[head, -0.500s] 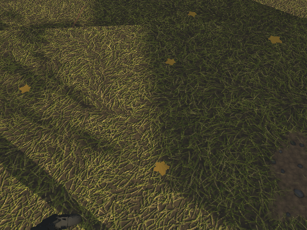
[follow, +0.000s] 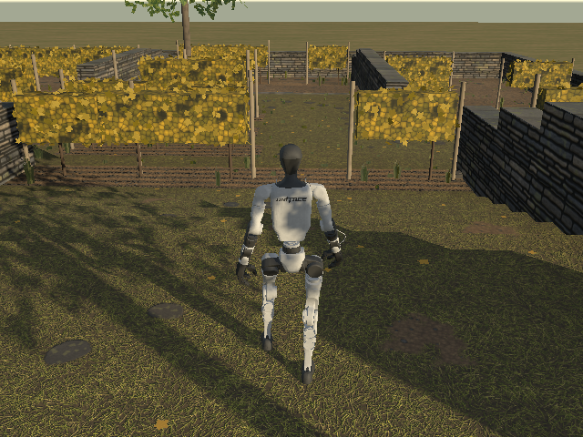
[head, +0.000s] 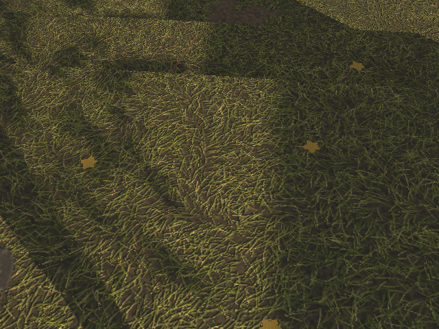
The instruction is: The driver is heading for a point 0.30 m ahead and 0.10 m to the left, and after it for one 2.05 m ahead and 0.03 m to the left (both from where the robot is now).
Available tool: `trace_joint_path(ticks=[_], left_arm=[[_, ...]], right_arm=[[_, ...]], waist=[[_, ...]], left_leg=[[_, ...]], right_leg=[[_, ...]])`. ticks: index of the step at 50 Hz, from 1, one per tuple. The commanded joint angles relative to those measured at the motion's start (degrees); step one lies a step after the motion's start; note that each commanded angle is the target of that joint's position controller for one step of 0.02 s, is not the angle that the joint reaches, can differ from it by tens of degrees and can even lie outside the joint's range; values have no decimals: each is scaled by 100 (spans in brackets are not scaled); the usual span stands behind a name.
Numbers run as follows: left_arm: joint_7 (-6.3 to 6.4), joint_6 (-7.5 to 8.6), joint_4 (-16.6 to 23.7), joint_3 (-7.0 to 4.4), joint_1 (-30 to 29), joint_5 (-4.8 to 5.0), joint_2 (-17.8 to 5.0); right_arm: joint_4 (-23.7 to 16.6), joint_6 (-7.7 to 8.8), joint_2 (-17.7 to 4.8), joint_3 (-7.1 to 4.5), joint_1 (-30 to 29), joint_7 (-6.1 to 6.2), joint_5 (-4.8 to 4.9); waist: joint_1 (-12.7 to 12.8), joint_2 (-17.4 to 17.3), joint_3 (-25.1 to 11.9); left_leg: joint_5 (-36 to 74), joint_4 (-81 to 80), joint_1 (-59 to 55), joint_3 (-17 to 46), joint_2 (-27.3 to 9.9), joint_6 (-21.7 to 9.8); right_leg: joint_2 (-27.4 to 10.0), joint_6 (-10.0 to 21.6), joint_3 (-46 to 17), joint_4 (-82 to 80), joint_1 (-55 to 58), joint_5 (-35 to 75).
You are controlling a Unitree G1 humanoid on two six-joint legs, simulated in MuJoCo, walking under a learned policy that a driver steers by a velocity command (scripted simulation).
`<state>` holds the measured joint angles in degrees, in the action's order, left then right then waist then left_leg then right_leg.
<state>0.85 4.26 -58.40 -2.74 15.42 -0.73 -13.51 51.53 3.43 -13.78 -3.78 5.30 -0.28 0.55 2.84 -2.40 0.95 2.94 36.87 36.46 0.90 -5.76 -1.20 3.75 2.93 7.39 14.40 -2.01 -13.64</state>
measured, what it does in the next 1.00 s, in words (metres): walks ahead, turning left: left foot, then right foot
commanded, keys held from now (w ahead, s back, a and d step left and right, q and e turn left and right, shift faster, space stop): q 0.62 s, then e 0.38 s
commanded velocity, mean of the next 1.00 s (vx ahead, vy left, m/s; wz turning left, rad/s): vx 0.05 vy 0.00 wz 0.31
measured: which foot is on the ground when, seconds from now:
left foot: up 0.00-0.08, down 0.10-0.56, up 0.58-0.86, down 0.88-1.00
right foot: down 0.00-0.10, up 0.12-0.54, down 0.56-0.90, up 0.92-1.00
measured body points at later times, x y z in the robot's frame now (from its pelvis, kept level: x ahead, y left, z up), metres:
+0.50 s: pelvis +0.11 +0.01 -0.01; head +0.15 +0.03 +0.44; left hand +0.18 +0.32 -0.13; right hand +0.32 -0.23 -0.11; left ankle +0.17 +0.12 -0.74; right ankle +0.18 -0.13 -0.72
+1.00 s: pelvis +0.13 +0.00 +0.00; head +0.15 +0.02 +0.44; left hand +0.13 +0.30 -0.13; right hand +0.35 -0.21 -0.11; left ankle +0.07 +0.12 -0.74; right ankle +0.16 -0.12 -0.71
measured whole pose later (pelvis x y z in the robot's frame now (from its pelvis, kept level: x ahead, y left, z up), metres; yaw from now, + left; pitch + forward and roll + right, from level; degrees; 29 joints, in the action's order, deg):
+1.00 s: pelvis +0.13 +0.00 +0.00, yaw +17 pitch +2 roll +1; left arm 0.4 0.2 -47.3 -3.7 11.9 1.4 -16.6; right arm 40.3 -1.6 -14.5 -3.7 9.5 2.6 -1.1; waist 2.0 1.4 1.8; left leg -15.8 27.1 13.2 0.4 -0.3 0.3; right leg 0.6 -1.5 -2.5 47.9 -23.8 -28.2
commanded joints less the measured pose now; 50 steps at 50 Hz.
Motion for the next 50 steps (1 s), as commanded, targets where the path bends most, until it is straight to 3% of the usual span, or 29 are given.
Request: trace_joint_path(ticks=[1, 3, 4, 5, 6, 7, 8, 9, 11, 13, 18, 24, 27, 28, 29, 30, 31, 33, 34, 37, 39, 41, 43, 44, 45, 46, 47, 48, 50], left_arm=[[123, -104, 257, -222, -103, 102, -1033], [206, -222, 375, -276, -295, 177, -1125], [233, -275, 438, -272, -275, 174, -1077], [233, -256, 610, -224, -107, 29, -996], [140, -167, 758, -33, 339, -170, -357], [45, -98, 750, -70, 248, -22, -666], [30, -99, 858, -124, -168, 176, -822], [87, -150, 867, -143, -394, 179, -832], [198, -300, 945, -234, -581, 56, -978], [232, -365, 983, -218, -502, 36, -798], [270, -404, 1087, -202, -722, 44, -740], [178, -276, 1228, -215, -869, 114, -806], [80, -196, 1097, -274, -293, 133, -909], [83, -202, 1069, -369, -44, 39, -1267], [117, -276, 1147, -476, -284, -114, -1799], [116, -273, 1320, -411, -468, -267, -1499], [158, -266, 1510, -336, -836, -215, -1209], [162, -279, 1549, -265, -995, -7, -937], [156, -292, 1516, -225, -913, 34, -900], [103, -317, 1398, -103, -839, 21, -657], [59, -349, 1337, -150, -671, 68, -870], [34, -380, 1306, -264, -418, 120, -1302], [28, -377, 1323, -297, -377, 257, -1393], [29, -348, 1328, -282, -316, 268, -1330], [2, -289, 1423, -216, -386, 182, -1089], [-52, -210, 1546, -149, -318, 189, -735], [-56, -195, 1593, -156, -556, 199, -843], [-56, -241, 1624, -256, -730, 230, -1080], [3, -456, 1540, -362, -496, 223, -1069]], right_arm=[[-578, 25, -467, -70, -380, -128, -19], [-583, 43, -662, -161, 88, -205, -36], [-451, 69, -904, -288, 658, -205, -44], [-446, 57, -1489, -455, 1162, -120, -112], [-564, 8, -1834, -469, 1116, -50, -162], [-644, -12, -1402, -354, 1298, -72, -135], [-819, -20, -1181, -311, 851, -56, -115], [-912, -58, -1025, -275, 488, -13, -35], [-1033, -149, -912, -232, 173, 50, -50], [-1111, -192, -1023, -270, 172, 90, -139], [-1282, -288, -1206, -345, 251, 225, -42], [-1440, -418, -1169, -341, 288, 280, -53], [-1556, -508, -1110, -313, 197, 311, 26], [-1591, -528, -878, -245, 347, 318, 36], [-1766, -493, -610, -203, 485, 288, 77], [-1804, -391, -1129, -334, 406, 234, -37], [-1668, -390, -1383, -437, 572, 192, -15], [-1397, -487, -1089, -388, 816, 239, -55], [-1380, -518, -871, -320, 838, 239, -64], [-1449, -493, -420, -110, 653, 229, -87], [-1542, -450, -277, -14, 218, 205, -117], [-1518, -429, -608, -117, 221, 221, -1], [-1381, -414, -790, -184, 522, 253, 24], [-1380, -417, -971, -233, 649, 297, 7], [-1390, -440, -1219, -290, 925, 359, -66], [-1302, -509, -1569, -398, 885, 364, -129], [-1357, -517, -1306, -366, 858, 314, -185], [-1440, -480, -1091, -306, 722, 306, -245], [-1510, -361, -976, -249, 409, 317, -166]], waist=[[-99, 670, -48], [-380, 710, -286], [-620, 467, -578], [-713, -407, -1166], [-232, -1479, -1747], [-515, -911, -2495], [-515, -542, -1913], [-423, -12, -1382], [-216, 16, -883], [-125, -290, -861], [-250, -442, -1011], [-349, -721, -824], [-23, -684, -806], [-42, -139, -908], [-400, 1633, -656], [-284, 1834, -644], [-418, 1314, -620], [-429, 899, -500], [-392, 889, -427], [-406, 1070, -433], [-143, 1438, -350], [-79, 1510, -269], [-241, 1407, -202], [-254, 1270, -356], [-308, 733, -710], [-92, -649, -797], [-360, -1093, -779], [-479, -1130, -613], [-297, -735, -357]], left_leg=[[-542, -251, -326, -181, 194, -124], [-926, -606, -847, -370, 441, -306], [-304, -1109, -1633, -395, 643, -457], [2153, -1055, -3002, 842, -208, -867], [4223, -886, -4747, 2992, -1545, -2084], [2941, -1207, -4867, 3356, -1590, -2279], [2051, -1369, -4347, 2787, -1293, -2013], [1207, -1548, -3680, 2307, -1003, -1673], [192, -1845, -2402, 1964, -647, -1407], [103, -1944, -2031, 1820, -423, -1361], [-1043, -1970, -2010, 2040, -278, -1199], [-1673, -1906, -2075, 2588, -155, -1024], [-1440, -1521, -1825, 2568, 156, -719], [-2152, -806, -1187, 2170, 504, -424], [-3443, 558, 84, 849, 1521, -107], [-3829, 1883, 289, 799, 1258, 143], [-3419, 2545, 174, 867, 1086, 209], [-2896, 3112, 63, 800, 1124, 373], [-2818, 3311, -11, 815, 1169, 441], [-2527, 1814, -699, 411, 828, 556], [-2659, 465, -1461, 32, 723, 617], [-2403, -396, -1809, -90, 871, 592], [-1361, -1669, -2416, -63, 887, 352], [-948, -1759, -2982, 204, 601, 176], [188, -1410, -3750, 590, -53, -64], [880, -1210, -3936, 1079, -704, -605], [773, -1530, -3659, 1523, -1169, -1065], [886, -1708, -3540, 1737, -1438, -1322], [1194, -1736, -3249, 1416, -1425, -1336]], right_leg=[[-1775, 645, -294, 356, 117, 3599], [-1769, 461, -253, 1237, 281, 4185], [-1481, 231, -75, 2184, 137, 4031], [-1031, -158, 144, 3837, -888, 2431], [127, -563, -135, 5791, -3020, -2523], [-9, -466, -1228, 6427, -3339, -2670], [-217, -409, -1265, 6485, -3720, -2192], [-437, -429, -1206, 6145, -3782, -1722], [-622, -450, -1210, 5330, -3243, -1263], [-469, -491, -1105, 4704, -2918, -1031], [-331, -662, -1237, 3616, -2758, -488], [-179, -604, -1296, 2499, -2307, -510], [-256, -381, -1147, 946, -1210, 198], [-1140, -89, -1770, 547, -447, 293], [-2379, 703, -3225, 236, -158, 1117], [-2909, 1301, -3846, 115, -604, 1713], [-2651, 1176, -3236, 276, -676, 1910], [-1920, 748, -2374, 503, -697, 1906], [-1820, 799, -2207, 511, -778, 2157], [-1397, 764, -1699, 487, -830, 1989], [-1259, 729, -1699, 541, -949, 1909], [-1413, 837, -2094, 686, -841, 2078], [-1396, 713, -2368, 830, -924, 2240], [-1356, 501, -2467, 915, -1220, 1987], [-1125, 220, -2235, 1381, -1756, 1337], [-445, -112, -1367, 1961, -2498, 129], [-288, -324, -946, 2550, -2716, -1019], [-333, -426, -877, 3583, -2994, -1935], [-475, -584, -1079, 4908, -3305, -2104]])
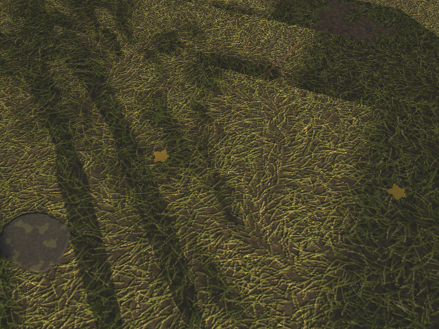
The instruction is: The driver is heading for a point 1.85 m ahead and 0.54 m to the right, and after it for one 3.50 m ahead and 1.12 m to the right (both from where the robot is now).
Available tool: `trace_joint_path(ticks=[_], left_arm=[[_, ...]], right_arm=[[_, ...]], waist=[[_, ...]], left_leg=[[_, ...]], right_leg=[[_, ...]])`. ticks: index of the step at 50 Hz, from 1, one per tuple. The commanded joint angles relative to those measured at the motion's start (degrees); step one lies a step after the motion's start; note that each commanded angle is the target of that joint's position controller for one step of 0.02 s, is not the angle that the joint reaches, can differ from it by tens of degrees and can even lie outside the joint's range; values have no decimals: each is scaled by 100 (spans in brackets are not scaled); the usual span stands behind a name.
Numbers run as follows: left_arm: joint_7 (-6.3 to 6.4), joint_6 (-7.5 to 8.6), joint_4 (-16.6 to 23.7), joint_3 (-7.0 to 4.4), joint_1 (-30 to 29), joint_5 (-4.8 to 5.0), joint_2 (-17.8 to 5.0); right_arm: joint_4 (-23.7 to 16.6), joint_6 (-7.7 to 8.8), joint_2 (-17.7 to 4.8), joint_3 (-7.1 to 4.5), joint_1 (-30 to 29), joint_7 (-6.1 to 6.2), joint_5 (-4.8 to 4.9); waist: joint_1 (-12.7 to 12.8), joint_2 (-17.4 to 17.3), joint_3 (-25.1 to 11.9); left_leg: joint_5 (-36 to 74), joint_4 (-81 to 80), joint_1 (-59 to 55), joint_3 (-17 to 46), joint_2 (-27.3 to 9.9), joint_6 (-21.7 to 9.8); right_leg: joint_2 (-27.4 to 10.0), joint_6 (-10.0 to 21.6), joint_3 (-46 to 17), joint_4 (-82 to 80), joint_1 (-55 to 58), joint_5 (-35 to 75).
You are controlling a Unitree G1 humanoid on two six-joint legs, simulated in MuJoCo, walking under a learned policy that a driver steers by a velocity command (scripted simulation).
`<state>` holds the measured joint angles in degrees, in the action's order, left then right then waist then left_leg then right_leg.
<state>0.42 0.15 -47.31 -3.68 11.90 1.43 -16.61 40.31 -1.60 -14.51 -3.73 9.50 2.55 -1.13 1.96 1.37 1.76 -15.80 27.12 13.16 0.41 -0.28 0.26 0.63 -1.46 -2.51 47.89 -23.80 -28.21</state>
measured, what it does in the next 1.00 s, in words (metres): steps on the spot, turning right: right foot, then left foot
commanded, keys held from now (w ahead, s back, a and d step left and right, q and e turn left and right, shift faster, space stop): e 0.68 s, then no key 0.32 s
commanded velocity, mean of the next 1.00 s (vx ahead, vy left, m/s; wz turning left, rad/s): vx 0.00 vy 0.00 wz -0.45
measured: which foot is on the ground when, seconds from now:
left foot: down 0.00-0.22, up 0.24-0.74, down 0.76-1.00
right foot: up 0.00-0.20, down 0.22-0.76, up 0.78-1.00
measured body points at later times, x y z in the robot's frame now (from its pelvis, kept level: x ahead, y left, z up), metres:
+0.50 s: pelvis -0.01 -0.05 +0.01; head +0.02 -0.09 +0.45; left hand +0.20 +0.18 -0.07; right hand +0.06 -0.37 -0.11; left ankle +0.04 +0.11 -0.67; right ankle -0.01 -0.13 -0.74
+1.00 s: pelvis +0.01 -0.02 +0.00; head +0.04 -0.02 +0.45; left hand +0.28 +0.15 -0.10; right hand +0.00 -0.33 -0.09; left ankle +0.07 +0.08 -0.74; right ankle -0.08 -0.14 -0.70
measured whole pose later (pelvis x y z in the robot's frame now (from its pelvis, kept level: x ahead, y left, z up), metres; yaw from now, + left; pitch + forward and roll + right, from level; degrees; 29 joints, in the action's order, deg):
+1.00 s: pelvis +0.01 -0.02 +0.00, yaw -29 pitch +1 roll -1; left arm 1.0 -2.9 -37.0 -4.4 10.3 0.6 -18.5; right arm 41.2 0.2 -14.5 -2.7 9.6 0.7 -0.3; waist -0.7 1.6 3.0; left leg -13.9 26.7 13.6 2.4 -0.3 -0.3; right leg 1.4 -5.4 -5.5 48.2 -21.3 -26.5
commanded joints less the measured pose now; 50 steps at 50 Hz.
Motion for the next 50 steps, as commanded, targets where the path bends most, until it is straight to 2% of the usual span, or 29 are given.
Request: trace_joint_path(ticks=[1, 3, 5, 8, 10, 11, 12, 13, 14, 15, 16, 17, 20, 23, 28, 31, 34, 36, 37, 38, 39, 40, 41, 42, 43, 45, 48, 49, 50], left_arm=[[64, -136, 427, -250, -41, -7, -637], [47, -203, 535, -186, -125, -34, -452], [-51, -200, 717, -124, -280, -23, -363], [-196, -205, 918, -171, -277, -6, -551], [-227, -227, 835, -239, 145, -34, -603], [-163, -227, 821, -324, 322, -71, -808], [-43, -211, 965, -514, 471, -93, -1633], [-117, -91, 1121, -449, 561, -300, -1682], [-163, 29, 1152, -400, 456, -341, -1507], [-141, 97, 1155, -361, 208, -255, -1351], [-91, 88, 1188, -318, -47, -148, -1190], [-43, 54, 1234, -270, -244, -84, -1091], [58, 2, 1354, -224, -258, -126, -998], [121, -31, 1395, -250, -149, -97, -1044], [133, -118, 1512, -310, -189, -112, -1149], [88, -165, 1582, -331, -250, -106, -1174], [59, -212, 1647, -340, -346, -59, -1167], [79, -253, 1691, -300, -518, -10, -1074], [102, -265, 1687, -261, -461, 7, -962], [100, -251, 1674, -174, -194, -70, -693], [88, -197, 1752, -171, -16, -59, -652], [97, -134, 1707, -305, -75, -153, -1106], [87, -130, 1598, -392, -47, -106, -1294], [95, -171, 1468, -390, 5, -92, -1181], [111, -216, 1418, -356, 11, -106, -1029], [87, -246, 1409, -242, -47, -81, -691], [53, -220, 1505, -77, -326, -101, -348], [40, -211, 1531, -50, -428, -92, -310], [34, -206, 1514, -70, -424, -61, -383]], right_arm=[[-380, 191, -882, -252, -217, 35, 70], [-318, 196, -933, -276, -312, 35, 85], [-283, 152, -997, -305, -341, 47, 90], [-203, 116, -1191, -363, -215, 40, 168], [-157, 116, -1163, -346, -264, 18, 270], [-11, 136, -974, -301, 105, -25, 220], [-194, 150, -571, -169, 174, -73, -88], [-460, 183, -649, -167, -490, -28, -34], [-482, 171, -893, -233, -669, 2, 101], [-434, 151, -963, -264, -614, 31, 141], [-306, 127, -997, -296, -501, 82, 103], [-280, 103, -1050, -326, -424, 111, 74], [-233, 124, -894, -310, -205, 59, 105], [-292, 155, -776, -261, -356, 48, 95], [-341, 244, -766, -232, -485, -29, 120], [-358, 325, -809, -242, -458, -91, 152], [-367, 403, -841, -254, -348, -165, 183], [-258, 446, -825, -259, -10, -226, 170], [-217, 456, -888, -278, 105, -238, 124], [-298, 436, -1190, -320, 106, -217, 16], [-320, 370, -1556, -361, -119, -202, -116], [-387, 386, -1280, -315, -102, -200, -128], [-430, 390, -1102, -248, -230, -174, -46], [-433, 378, -990, -209, -392, -158, 31], [-426, 374, -918, -176, -433, -153, 106], [-357, 335, -839, -115, -343, -152, 106], [-307, 251, -853, -106, -320, -161, 76], [-280, 217, -938, -126, -219, -170, 80], [-247, 190, -1016, -140, -111, -180, 93]], waist=[[-89, -1019, -327], [-111, -1023, -266], [-196, -1161, -407], [-249, -1215, -606], [-18, -1017, -642], [-28, -440, -646], [-185, 1477, -688], [189, 1455, -969], [232, 791, -877], [65, 585, -665], [-51, 332, -568], [-155, 414, -498], [-234, 535, -663], [-142, 519, -629], [-47, 656, -518], [-27, 696, -565], [-67, 754, -672], [-282, 722, -789], [-323, 605, -827], [-161, -185, -950], [141, -1562, -573], [-80, -1474, -567], [-67, -1061, -485], [-1, -830, -399], [-36, -808, -345], [-91, -853, -360], [-225, -1178, -541], [-324, -1284, -558], [-379, -1322, -578]], left_leg=[[2987, -754, -794, 1158, -1831, -1328], [2897, -764, -606, 684, -1603, -1202], [2811, -666, -528, 336, -1500, -1141], [2669, -402, -644, 303, -1686, -1078], [1980, 128, -290, 57, -1564, -748], [1101, 843, 239, -320, -1293, -344], [-1532, 2808, 1813, -911, -538, 331], [-2668, 3962, 2452, 39, 73, 407], [-2350, 4466, 2599, 365, -46, 327], [-1819, 4418, 2661, 419, -151, 231], [-1355, 4218, 2645, 460, -254, 219], [-1028, 4036, 2462, 477, -277, 239], [-454, 3861, 2124, 416, -76, 327], [-315, 3031, 2189, 477, -8, 437], [-377, 1965, 1732, 561, 108, 490], [-521, 1518, 1375, 577, 209, 431], [-532, 898, 1000, 570, 293, 325], [172, -126, 354, 420, 249, 195], [874, -648, -177, 491, 25, 77], [1408, -840, -754, 1348, -934, -283], [2508, -961, -754, 2480, -1808, -1159], [2514, -997, -447, 2967, -2308, -1781], [2316, -915, -398, 2559, -2057, -1699], [2094, -816, -394, 2059, -1669, -1411], [2101, -747, -489, 1803, -1473, -1261], [2604, -684, -506, 1346, -1213, -1234], [2783, -559, -621, 987, -1015, -1185], [2811, -541, -616, 1022, -1044, -1218], [2816, -500, -643, 1104, -1091, -1248]], right_leg=[[-260, -179, -137, 1474, -1124, -359], [-274, -258, 125, 1068, -922, 116], [-300, -239, 342, 314, -445, 419], [-188, -61, 606, -620, 109, 751], [58, 195, 825, -1682, 926, 1628], [-6, 395, 430, -2193, 1594, 2505], [-1625, 1071, -1833, -2449, 2531, 4838], [-2403, 2225, -3048, -2722, 2197, 5231], [-2188, 2229, -2717, -2834, 2104, 4576], [-1861, 1905, -2273, -2818, 1947, 3944], [-1596, 1601, -2001, -2817, 1835, 3366], [-1419, 1459, -1815, -2866, 1597, 3172], [-1151, 1437, -1624, -2944, 1476, 3062], [-1088, 1450, -1788, -2940, 1652, 2663], [-981, 1477, -2221, -2906, 1369, 1924], [-946, 1487, -2532, -2771, 1313, 2196], [-888, 1432, -2846, -2558, 1468, 2799], [-726, 1226, -2727, -2253, 1431, 3092], [-539, 994, -2569, -2059, 1176, 2740], [-136, 654, -2048, -1312, 643, 1474], [822, 300, -918, -414, -399, -403], [581, 2, -772, 906, -595, -1002], [472, -103, -841, 1526, -668, -676], [437, -206, -830, 1734, -704, -363], [430, -290, -843, 1830, -815, -119], [398, -395, -658, 1515, -610, 117], [60, -442, -132, -20, 89, 140], [25, -433, 9, -469, 321, 98], [44, -420, 102, -862, 501, 241]])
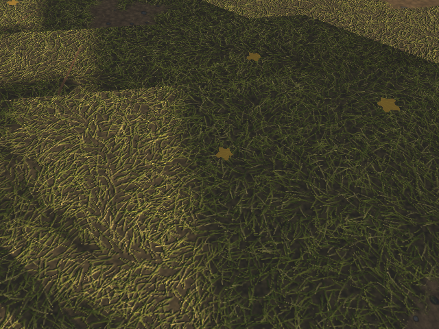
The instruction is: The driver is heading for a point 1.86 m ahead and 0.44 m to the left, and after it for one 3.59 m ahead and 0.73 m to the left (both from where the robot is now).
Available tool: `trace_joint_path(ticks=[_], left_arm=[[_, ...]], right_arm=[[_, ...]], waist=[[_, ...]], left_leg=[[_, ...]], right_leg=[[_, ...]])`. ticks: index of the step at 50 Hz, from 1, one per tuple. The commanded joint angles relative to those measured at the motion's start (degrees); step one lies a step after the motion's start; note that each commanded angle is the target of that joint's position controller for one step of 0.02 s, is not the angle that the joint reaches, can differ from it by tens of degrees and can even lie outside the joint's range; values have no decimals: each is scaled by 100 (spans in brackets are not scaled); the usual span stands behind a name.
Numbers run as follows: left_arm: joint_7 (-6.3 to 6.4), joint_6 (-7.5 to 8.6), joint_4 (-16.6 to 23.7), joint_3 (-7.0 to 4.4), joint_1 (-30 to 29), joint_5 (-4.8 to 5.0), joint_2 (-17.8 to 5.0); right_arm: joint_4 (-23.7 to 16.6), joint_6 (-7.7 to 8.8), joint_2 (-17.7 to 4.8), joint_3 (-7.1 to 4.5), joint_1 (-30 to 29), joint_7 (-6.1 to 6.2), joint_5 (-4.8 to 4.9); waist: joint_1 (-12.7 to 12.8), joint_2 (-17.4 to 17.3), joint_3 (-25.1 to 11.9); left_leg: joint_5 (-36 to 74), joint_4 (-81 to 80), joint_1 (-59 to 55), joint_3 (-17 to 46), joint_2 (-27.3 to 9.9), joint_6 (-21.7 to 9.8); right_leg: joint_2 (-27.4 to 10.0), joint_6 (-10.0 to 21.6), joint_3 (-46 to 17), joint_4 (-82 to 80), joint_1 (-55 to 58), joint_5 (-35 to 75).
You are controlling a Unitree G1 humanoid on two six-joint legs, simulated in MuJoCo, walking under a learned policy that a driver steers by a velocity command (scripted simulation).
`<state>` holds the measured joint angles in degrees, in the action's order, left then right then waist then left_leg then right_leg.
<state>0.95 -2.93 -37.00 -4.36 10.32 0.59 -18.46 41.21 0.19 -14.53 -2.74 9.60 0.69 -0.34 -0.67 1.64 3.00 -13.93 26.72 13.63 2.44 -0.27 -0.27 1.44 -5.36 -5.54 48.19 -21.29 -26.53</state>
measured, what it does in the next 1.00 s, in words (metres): steps on the spot: right foot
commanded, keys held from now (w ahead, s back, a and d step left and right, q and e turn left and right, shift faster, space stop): no key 1.00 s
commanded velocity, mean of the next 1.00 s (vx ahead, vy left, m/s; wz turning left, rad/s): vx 0.00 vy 0.00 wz -0.04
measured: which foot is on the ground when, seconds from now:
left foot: down 0.00-1.00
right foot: up 0.00-0.06, down 0.08-1.00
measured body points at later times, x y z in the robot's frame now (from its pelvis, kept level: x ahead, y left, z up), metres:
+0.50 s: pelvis +0.00 -0.04 -0.01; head +0.01 -0.04 +0.44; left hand +0.15 +0.21 -0.11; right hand +0.10 -0.31 -0.13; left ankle +0.00 +0.12 -0.74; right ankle -0.02 -0.15 -0.74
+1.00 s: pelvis +0.00 -0.03 -0.01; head +0.01 -0.03 +0.44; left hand +0.09 +0.22 -0.14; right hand +0.06 -0.30 -0.15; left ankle +0.00 +0.12 -0.74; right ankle -0.02 -0.15 -0.74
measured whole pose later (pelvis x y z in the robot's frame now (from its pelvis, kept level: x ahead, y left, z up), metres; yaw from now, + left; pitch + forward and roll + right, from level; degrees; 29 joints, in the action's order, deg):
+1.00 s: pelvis +0.00 -0.03 -0.01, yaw +0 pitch -2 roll +0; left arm 1.2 0.5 -48.1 -1.5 14.7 -0.3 -12.9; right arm 57.2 -0.4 -13.9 -2.1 12.8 2.7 -0.1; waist -0.8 0.0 2.2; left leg -16.1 29.1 11.3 2.9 -2.4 3.5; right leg 1.6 0.7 -2.7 30.2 -10.2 -18.2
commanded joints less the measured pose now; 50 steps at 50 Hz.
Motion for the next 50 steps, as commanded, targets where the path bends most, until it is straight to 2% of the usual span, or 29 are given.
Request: trace_joint_path(ticks=[1, 2, 3, 4, 5, 6, 7, 8, 10, 11, 13, 23, 34, 50], left_arm=[[-23, 107, 418, -29, -151, 38, -255], [-28, 115, 311, -37, 50, 25, -245], [-25, 121, 269, -37, 109, -25, -291], [15, 123, 337, -57, 137, -77, -519], [74, 105, 376, -128, 177, -129, -927], [16, 122, 288, -40, -59, -170, -573], [-46, 164, 368, 16, -191, -167, -296], [-56, 197, 316, 32, -114, -198, -263], [-63, 278, 274, 33, -54, -169, -349], [-50, 304, 252, 56, 1, -159, -311], [-37, 321, 243, 91, 36, -154, -224], [-36, 368, 121, 131, 110, -134, -136], [-21, 394, -227, 134, 283, -115, -82], [47, 403, -924, 148, 542, -83, -46]], right_arm=[[-319, -5, -1039, -231, -102, -4, 45], [-306, -8, -996, -200, -143, -15, 93], [-239, 31, -896, -157, 27, -27, 123], [-195, 113, -793, -102, 214, -56, 44], [-223, 215, -668, -46, 371, -119, -136], [-192, 240, -494, 5, 297, -108, -135], [-166, 227, -703, -24, -11, -91, -132], [-158, 207, -743, -46, -160, -78, -96], [-128, 127, -711, -43, -84, -35, -62], [-100, 115, -692, -41, -47, -20, -52], [-15, 110, -659, -36, 18, 0, -41], [371, 80, -699, -58, 171, 87, -13], [802, 31, -704, -63, 314, 172, 10], [1490, -20, -576, -57, 446, 226, 28]], waist=[[-63, -1313, -711], [71, -1237, -683], [92, -1100, -650], [15, -742, -804], [-221, 229, -990], [-259, 780, -1003], [-71, 462, -741], [22, 309, -623], [-1, 334, -353], [-15, 344, -313], [-11, 278, -283], [-9, -47, -329], [-14, -82, -290], [-18, -144, -118]], left_leg=[[2566, -381, -676, 932, -1094, -1169], [2462, -300, -551, 895, -1046, -1072], [2190, -297, -358, 876, -974, -852], [1667, -212, 23, 786, -866, -478], [764, 143, 360, 327, -439, -126], [34, -94, -94, 44, -270, 151], [226, -24, -188, -9, -221, 289], [377, 49, -140, -48, -184, 289], [561, 59, -120, -14, -205, 271], [589, 47, -132, 4, -219, 262], [625, 52, -163, -2, -219, 272], [807, 19, -300, 27, -260, 361], [886, 12, -368, 30, -259, 348], [802, -97, -346, -14, -189, 305]], right_leg=[[-12, 18, 474, -1447, 496, 468], [23, 115, 553, -2299, 900, 1183], [-13, 255, 446, -2966, 1352, 1858], [-432, 439, -58, -2883, 1997, 2716], [-1049, 751, -594, -2378, 2317, 3968], [-1080, 1090, -612, -2368, 1530, 3024], [-805, 1034, -501, -2437, 1304, 2258], [-674, 918, -415, -2470, 1197, 1977], [-605, 831, -382, -2472, 970, 1995], [-591, 812, -364, -2453, 920, 2020], [-562, 805, -349, -2429, 878, 2034], [-453, 824, -261, -2365, 917, 2201], [-332, 770, -93, -2347, 883, 2230], [-229, 678, 74, -2403, 859, 2071]])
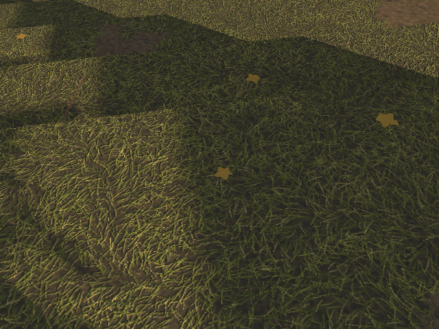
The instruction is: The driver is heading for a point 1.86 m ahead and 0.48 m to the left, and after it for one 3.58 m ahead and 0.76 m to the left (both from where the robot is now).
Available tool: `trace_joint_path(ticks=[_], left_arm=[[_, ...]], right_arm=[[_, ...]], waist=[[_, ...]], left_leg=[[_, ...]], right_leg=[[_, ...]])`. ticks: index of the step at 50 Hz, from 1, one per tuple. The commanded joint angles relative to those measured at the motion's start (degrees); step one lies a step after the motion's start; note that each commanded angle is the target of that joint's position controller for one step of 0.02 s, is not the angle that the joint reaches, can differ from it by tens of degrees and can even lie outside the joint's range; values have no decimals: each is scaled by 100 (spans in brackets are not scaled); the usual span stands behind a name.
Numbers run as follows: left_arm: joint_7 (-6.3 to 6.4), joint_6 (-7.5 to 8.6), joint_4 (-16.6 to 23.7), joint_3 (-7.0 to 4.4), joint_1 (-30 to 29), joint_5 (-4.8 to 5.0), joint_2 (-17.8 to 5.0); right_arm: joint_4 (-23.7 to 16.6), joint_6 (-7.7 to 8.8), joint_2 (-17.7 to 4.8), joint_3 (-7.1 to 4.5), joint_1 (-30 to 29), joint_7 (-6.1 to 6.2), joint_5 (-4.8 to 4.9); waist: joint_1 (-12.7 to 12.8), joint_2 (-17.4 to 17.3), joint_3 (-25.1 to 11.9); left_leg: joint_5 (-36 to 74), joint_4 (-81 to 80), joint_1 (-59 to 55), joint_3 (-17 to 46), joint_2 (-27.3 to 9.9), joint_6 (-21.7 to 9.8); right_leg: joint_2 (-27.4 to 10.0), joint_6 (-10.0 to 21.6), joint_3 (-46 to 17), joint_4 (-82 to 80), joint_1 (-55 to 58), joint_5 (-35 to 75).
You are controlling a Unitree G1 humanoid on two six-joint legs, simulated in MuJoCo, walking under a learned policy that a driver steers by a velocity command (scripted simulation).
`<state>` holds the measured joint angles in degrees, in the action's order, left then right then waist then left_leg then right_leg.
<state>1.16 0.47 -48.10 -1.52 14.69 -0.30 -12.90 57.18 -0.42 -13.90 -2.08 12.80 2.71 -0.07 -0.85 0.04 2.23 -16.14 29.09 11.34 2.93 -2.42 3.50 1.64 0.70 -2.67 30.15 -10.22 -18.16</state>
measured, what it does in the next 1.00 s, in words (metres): walks ahead: right foot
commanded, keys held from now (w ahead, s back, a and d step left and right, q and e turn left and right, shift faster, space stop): w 1.00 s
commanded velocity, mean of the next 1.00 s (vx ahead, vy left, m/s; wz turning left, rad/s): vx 0.38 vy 0.00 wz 0.00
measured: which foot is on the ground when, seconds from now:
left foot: down 0.00-0.72, up 0.74-1.00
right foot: down 0.00-0.24, up 0.26-0.70, down 0.72-1.00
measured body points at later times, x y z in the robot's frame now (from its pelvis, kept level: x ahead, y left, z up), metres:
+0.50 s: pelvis +0.12 +0.05 +0.01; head +0.14 +0.07 +0.46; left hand +0.29 +0.30 -0.10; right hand +0.04 -0.19 -0.12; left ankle +0.02 +0.13 -0.73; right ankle +0.23 -0.12 -0.67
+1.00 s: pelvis +0.40 +0.00 +0.01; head +0.42 +0.00 +0.46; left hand +0.42 +0.27 -0.12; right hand +0.55 -0.27 -0.10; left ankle +0.52 +0.18 -0.66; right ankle +0.39 -0.08 -0.73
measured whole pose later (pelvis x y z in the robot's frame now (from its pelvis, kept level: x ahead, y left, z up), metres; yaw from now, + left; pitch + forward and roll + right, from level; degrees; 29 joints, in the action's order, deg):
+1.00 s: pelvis +0.40 +0.00 +0.01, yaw +1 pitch +0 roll -2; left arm -1.4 5.7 -55.0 -2.8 18.7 0.0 -14.4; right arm 49.3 4.6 -16.5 -3.1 9.3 0.9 0.4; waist 2.8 -2.5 1.2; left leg -6.7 54.1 38.5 2.8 -8.7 -0.2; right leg 5.0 4.3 3.2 13.5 -5.4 -8.4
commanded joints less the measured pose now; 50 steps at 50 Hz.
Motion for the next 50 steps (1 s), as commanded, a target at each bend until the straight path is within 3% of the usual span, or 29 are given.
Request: trace_joint_path(ticks=[1, 3, 4, 5, 7, 9, 10, 11, 12, 13, 14, 15, 16, 19, 22, 25, 28, 31, 33, 35, 36, 37, 38, 39, 40, 41, 42, 45, 50], left_arm=[[38, 50, 95, -134, 205, 11, -587], [71, 3, 31, -217, 289, 81, -835], [74, 14, 14, -248, 407, 102, -957], [67, 54, -25, -286, 579, 127, -1102], [69, 178, -45, -317, 537, 152, -1185], [47, 226, 61, -293, 144, 201, -1086], [35, 199, 146, -284, -227, 261, -1076], [27, 184, 193, -255, -358, 236, -964], [9, 213, 267, -154, -451, 160, -617], [41, 300, 522, -107, -496, 145, -397], [52, 382, 522, -177, -408, 294, -634], [3, 453, 440, -194, -267, 371, -720], [-40, 504, 325, -204, -197, 332, -728], [-145, 546, 310, -279, -487, 150, -742], [-219, 479, 430, -209, -879, 142, -445], [-248, 478, 697, -112, -1638, 164, -285], [-310, 492, 846, -87, -2105, 205, -347], [-390, 538, 973, -100, -2322, 217, -480], [-407, 561, 925, -188, -2019, 199, -700], [-332, 530, 488, -412, -542, 213, -1092], [-261, 491, 217, -507, 564, 163, -1371], [-286, 474, 20, -594, 1111, 74, -1807], [-298, 472, -14, -433, 974, 91, -1263], [-291, 494, 25, -347, 364, 113, -1034], [-300, 523, 116, -298, -179, 106, -904], [-332, 556, 143, -259, -469, 54, -759], [-349, 593, 123, -226, -615, -5, -646], [-354, 654, -82, -223, -507, 39, -664], [-163, 611, -311, -271, 13, 56, -984]], right_arm=[[-25, 34, -569, -106, 227, 27, 5], [-12, 47, -520, -106, 163, 28, 67], [-105, 106, -471, -93, 9, 13, 75], [-217, 207, -389, -71, -137, -24, 105], [-356, 423, -398, -75, -288, -130, 191], [-295, 581, -393, -75, -35, -248, 232], [-50, 634, -380, -101, 495, -288, 218], [261, 638, -432, -163, 1045, -308, 145], [454, 635, -650, -239, 1698, -312, 76], [453, 663, -1408, -390, 2220, -356, 92], [360, 724, -1199, -284, 1912, -389, -15], [185, 764, -855, -188, 1406, -373, 32], [76, 769, -712, -146, 1144, -371, 53], [72, 684, -419, -23, 1245, -371, 21], [119, 595, -550, -14, 1545, -275, 1], [45, 544, -720, -18, 1519, -188, -15], [95, 545, -799, -39, 1733, -162, 38], [126, 516, -842, -90, 1743, -148, 99], [63, 474, -971, -150, 1592, -146, 73], [-29, 374, -1010, -171, 1417, -149, 5], [-170, 365, -884, -103, 1381, -152, -62], [-224, 475, 31, 142, 2225, -240, -34], [-157, 655, -372, 55, 1905, -283, 104], [-445, 750, -803, -85, 1211, -303, 296], [-546, 792, -838, -91, 840, -268, 302], [-558, 774, -786, -129, 707, -223, 223], [-530, 699, -659, -143, 865, -203, 166], [-576, 507, -429, -133, 921, -181, 108], [-1062, 535, -465, -126, -310, -201, 18]], waist=[[-2, 72, -158], [99, 381, 125], [189, 668, 369], [265, 1030, 545], [236, 1194, 906], [-17, 1028, 786], [-326, 843, 584], [-511, 580, 348], [-693, -264, 30], [-746, -1781, -116], [-539, -1424, 93], [-306, -899, 548], [-213, -677, 590], [-223, -607, 362], [-288, -525, 287], [-412, -480, 483], [-482, -556, 671], [-332, -553, 710], [-22, -651, 337], [758, -740, -679], [1167, -428, -1438], [707, 1227, -2492], [856, 1061, -2360], [672, 892, -1197], [466, 358, -651], [267, 107, -358], [37, 269, -320], [-148, 390, -128], [138, 226, 197]], left_leg=[[513, -297, -146, -177, 122, -85], [-1035, 228, 382, -528, 441, -204], [-1343, 629, 835, -611, 482, -259], [-1267, 1144, 1226, -648, 466, -327], [-1260, 1750, 1616, -258, 104, -584], [-1314, 951, 1235, -246, -40, -839], [-516, 27, 113, -474, 103, -888], [237, -293, -877, -549, 333, -757], [-136, -743, -1664, 489, -307, -832], [-1044, -1786, -2165, 3011, -1636, -1553], [-1681, -2119, -1786, 3978, -2081, -1991], [-1760, -2091, -1607, 3417, -1945, -1891], [-1447, -2098, -1578, 2716, -1636, -1652], [708, -2113, -1687, 1307, -1071, -1239], [2063, -2113, -1637, 688, -922, -1314], [2043, -2333, -1107, 335, -787, -1290], [1914, -2468, -994, 225, -897, -1343], [2422, -2244, -1488, 167, -1156, -1289], [3994, -1659, -1811, 77, -1239, -1174], [5634, 104, -1593, -173, -969, -972], [4301, 1711, -272, -211, -753, -832], [68, 4036, 1935, -217, 427, -454], [-1548, 4787, 2541, 605, 468, -591], [-1169, 4984, 3029, 448, 132, -687], [-584, 4728, 2831, 294, -185, -714], [-220, 4408, 2570, 207, -386, -683], [7, 4159, 2148, 251, -570, -663], [164, 3663, 1941, 122, -693, -516], [1685, 1781, 2602, -26, -677, -290]], right_leg=[[-210, 95, -191, -673, -199, 612], [-338, 376, -545, -987, -397, -1755], [-698, 615, -1097, -1353, -489, -2679], [-1208, 920, -1859, -1785, -465, -3268], [-1818, 1329, -2750, -2165, -642, -3046], [-1717, 1156, -2293, -1959, -548, -2200], [-1355, 913, -1670, -1696, -987, -1696], [-922, 686, -1099, -1124, -1365, -1126], [-411, 362, -354, 321, -1875, -545], [247, 19, 273, 2047, -2925, -994], [65, 84, -295, 3157, -3354, -1503], [-277, 216, -469, 3557, -3712, -952], [-486, 305, -350, 3550, -3756, -370], [-748, 261, -10, 2962, -3493, 659], [-699, 20, 290, 2355, -3449, 1068], [-551, -104, 468, 1128, -2998, 1709], [-412, -57, 553, 436, -2614, 2081], [-393, 175, 424, 43, -2549, 1967], [-201, 375, 509, -28, -1953, 1664], [122, 683, 727, -50, -27, 1567], [-681, 1004, -184, 175, 1870, 1379], [-2246, 2003, -3166, -421, 3864, -287], [-2322, 1898, -4251, -1399, 3499, -890], [-2136, 1575, -3334, -1558, 2532, -748], [-1940, 1431, -2523, -1729, 1524, -32], [-1709, 1337, -1905, -1881, 765, 641], [-1485, 1259, -1435, -2037, 286, 975], [-1302, 1359, -834, -2396, -373, 1311], [-1166, 1276, -361, -2577, -171, 1634]])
